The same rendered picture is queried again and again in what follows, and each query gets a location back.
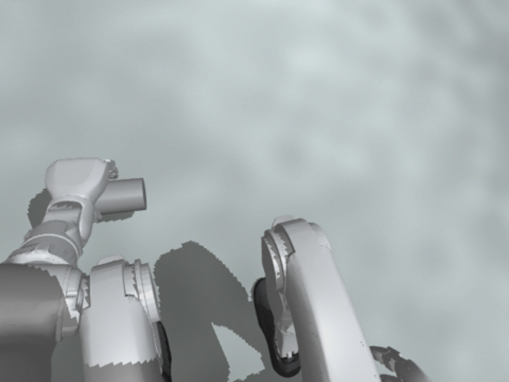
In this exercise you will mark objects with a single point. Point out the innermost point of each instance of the right robot foot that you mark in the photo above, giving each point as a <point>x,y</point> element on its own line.
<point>286,367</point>

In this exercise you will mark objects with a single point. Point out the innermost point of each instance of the left robot hand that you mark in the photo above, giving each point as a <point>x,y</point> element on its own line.
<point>81,177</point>

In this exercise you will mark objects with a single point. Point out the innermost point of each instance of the left robot foot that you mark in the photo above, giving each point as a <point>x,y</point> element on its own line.
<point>166,366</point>

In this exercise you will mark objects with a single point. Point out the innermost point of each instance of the right robot hand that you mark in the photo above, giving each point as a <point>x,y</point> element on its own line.
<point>406,370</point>

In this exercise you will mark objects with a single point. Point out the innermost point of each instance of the left robot arm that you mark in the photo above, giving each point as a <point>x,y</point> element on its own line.
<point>41,298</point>

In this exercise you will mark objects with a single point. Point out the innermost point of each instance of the can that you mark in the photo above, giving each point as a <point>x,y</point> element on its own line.
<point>122,196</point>

